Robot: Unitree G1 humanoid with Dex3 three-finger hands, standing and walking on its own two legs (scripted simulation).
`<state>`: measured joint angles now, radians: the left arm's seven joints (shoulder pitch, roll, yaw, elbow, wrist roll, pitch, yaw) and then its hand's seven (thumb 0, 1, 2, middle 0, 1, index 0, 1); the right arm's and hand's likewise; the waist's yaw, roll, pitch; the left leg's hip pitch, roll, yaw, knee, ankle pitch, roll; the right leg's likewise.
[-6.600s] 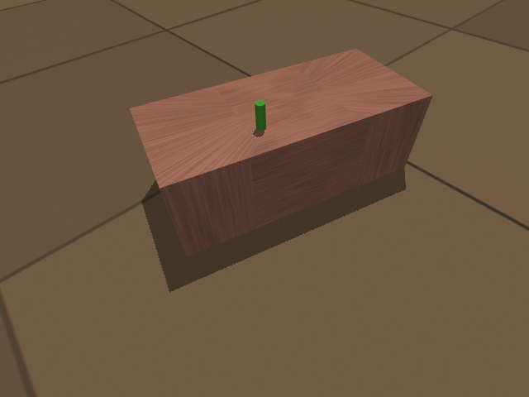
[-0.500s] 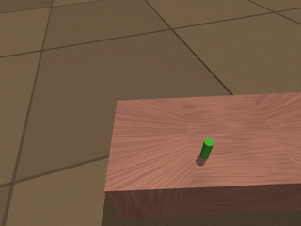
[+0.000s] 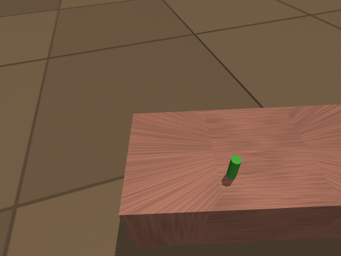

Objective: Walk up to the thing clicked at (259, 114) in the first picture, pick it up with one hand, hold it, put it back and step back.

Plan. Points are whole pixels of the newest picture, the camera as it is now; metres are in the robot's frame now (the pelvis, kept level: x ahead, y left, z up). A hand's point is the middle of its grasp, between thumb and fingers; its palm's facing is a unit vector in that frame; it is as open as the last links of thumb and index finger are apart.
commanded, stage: stand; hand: right
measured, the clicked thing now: (233, 167) +0.53 -0.21 -0.28
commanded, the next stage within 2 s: go down in 0.48 s
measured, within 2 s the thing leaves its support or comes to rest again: neither
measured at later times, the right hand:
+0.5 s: hand out of the picture +0.07 -0.25 -0.16, palm faces -0.03 +0.94 -0.34, open 7.4 cm
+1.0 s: hand out of the picture +0.15 -0.26 -0.15, palm faces +0.04 +0.95 -0.31, open 14.6 cm
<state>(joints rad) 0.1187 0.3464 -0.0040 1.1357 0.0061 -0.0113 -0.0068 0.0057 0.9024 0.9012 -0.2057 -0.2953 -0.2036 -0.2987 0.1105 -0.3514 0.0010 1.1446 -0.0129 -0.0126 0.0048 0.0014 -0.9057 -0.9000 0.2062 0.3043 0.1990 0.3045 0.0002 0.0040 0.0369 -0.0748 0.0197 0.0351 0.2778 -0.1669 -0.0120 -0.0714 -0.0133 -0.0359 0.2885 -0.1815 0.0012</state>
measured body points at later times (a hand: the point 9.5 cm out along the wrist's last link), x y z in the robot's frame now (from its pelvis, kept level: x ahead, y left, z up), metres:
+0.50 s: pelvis +0.00 +0.00 +0.00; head +0.01 +0.00 +0.45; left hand +0.07 +0.30 -0.13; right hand +0.07 -0.30 -0.14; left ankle -0.01 +0.12 -0.75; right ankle -0.01 -0.12 -0.75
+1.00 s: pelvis +0.00 +0.00 -0.02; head +0.03 +0.00 +0.42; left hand +0.15 +0.29 -0.12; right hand +0.15 -0.31 -0.13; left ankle -0.01 +0.12 -0.75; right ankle -0.01 -0.12 -0.75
